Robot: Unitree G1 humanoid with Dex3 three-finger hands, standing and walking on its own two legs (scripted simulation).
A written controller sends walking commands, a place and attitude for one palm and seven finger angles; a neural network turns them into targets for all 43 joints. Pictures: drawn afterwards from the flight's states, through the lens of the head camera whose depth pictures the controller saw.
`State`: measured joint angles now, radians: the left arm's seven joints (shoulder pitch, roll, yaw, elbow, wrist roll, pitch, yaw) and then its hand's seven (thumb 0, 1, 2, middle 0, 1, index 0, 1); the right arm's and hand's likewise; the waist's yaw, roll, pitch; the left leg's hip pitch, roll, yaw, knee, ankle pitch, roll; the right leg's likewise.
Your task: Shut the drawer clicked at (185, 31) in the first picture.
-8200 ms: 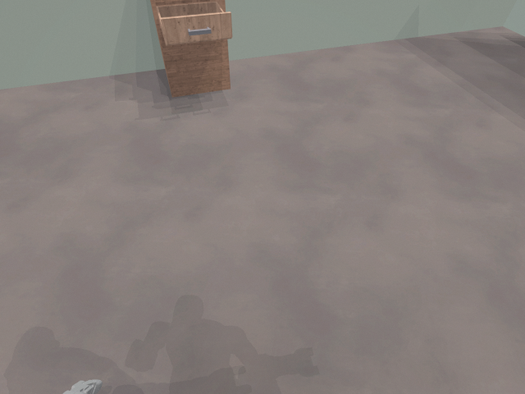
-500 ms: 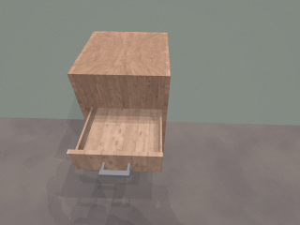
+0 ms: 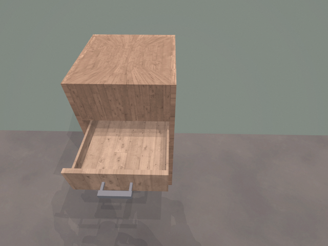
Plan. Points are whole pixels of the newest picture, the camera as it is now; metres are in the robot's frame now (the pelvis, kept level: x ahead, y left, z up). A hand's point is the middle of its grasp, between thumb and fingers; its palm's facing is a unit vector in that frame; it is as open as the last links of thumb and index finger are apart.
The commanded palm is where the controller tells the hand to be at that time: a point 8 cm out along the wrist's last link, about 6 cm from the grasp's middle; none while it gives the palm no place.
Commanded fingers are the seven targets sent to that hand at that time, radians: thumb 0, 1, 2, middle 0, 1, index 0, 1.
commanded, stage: raise the hand and make a fist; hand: left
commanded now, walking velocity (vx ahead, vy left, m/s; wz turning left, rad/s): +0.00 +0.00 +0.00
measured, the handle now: (116, 189) +0.36 +0.20 -0.23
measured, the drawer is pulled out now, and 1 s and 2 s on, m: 0.26 0.26 0.26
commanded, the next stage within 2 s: bring the fist close to the handle in 1.94 s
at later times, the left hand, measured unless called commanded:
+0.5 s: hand out of the picture +0.15 +0.14 -0.11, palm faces +0.03 -1.00 +0.04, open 5.8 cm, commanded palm +0.12 +0.21 -0.09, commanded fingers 0.00 0.90 0.90 -0.68 -0.82 -0.68 -0.82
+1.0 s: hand (107, 240) +0.17 +0.16 -0.11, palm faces +0.00 -1.00 -0.03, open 3.4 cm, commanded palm +0.14 +0.21 -0.11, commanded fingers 0.00 0.90 0.90 -1.18 -1.36 -1.18 -1.36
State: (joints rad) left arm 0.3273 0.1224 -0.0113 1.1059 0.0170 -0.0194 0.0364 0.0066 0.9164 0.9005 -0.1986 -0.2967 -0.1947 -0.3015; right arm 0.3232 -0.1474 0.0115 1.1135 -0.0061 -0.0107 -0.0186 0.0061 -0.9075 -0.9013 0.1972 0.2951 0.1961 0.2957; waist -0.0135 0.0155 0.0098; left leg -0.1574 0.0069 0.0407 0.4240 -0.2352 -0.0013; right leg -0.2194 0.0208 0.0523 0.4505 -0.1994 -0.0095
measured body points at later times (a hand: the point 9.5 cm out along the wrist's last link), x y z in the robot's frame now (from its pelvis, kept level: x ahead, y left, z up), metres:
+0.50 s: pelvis -0.01 -0.01 -0.12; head +0.04 +0.01 +0.33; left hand +0.14 +0.19 -0.11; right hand +0.27 -0.23 -0.12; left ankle +0.00 +0.12 -0.74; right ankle +0.03 -0.11 -0.74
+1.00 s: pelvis -0.03 +0.00 -0.15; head +0.06 +0.01 +0.29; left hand +0.16 +0.22 -0.10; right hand +0.16 -0.24 -0.24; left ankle +0.00 +0.12 -0.74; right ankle +0.03 -0.11 -0.74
